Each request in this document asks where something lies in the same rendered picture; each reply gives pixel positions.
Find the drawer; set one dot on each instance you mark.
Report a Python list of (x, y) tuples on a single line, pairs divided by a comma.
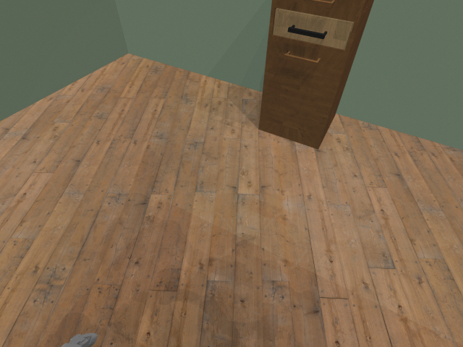
[(338, 31)]

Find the cabinet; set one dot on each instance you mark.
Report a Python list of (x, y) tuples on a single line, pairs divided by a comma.
[(299, 100)]

